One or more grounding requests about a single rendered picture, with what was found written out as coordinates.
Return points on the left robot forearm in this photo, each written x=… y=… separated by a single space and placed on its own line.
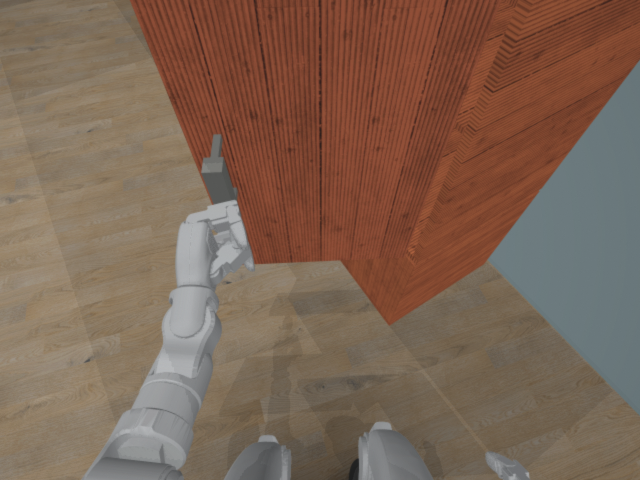
x=158 y=428

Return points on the handle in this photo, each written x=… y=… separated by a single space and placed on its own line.
x=216 y=176

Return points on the cupboard door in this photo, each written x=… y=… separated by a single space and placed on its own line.
x=334 y=114

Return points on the robot left shin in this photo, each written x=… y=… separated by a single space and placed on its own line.
x=267 y=438

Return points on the robot left hand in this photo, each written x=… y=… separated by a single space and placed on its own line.
x=197 y=246

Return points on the right robot thigh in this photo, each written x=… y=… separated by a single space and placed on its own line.
x=388 y=455

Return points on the robot right hand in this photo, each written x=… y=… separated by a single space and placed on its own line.
x=505 y=468

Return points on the robot left upper arm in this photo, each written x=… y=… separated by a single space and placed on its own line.
x=124 y=469

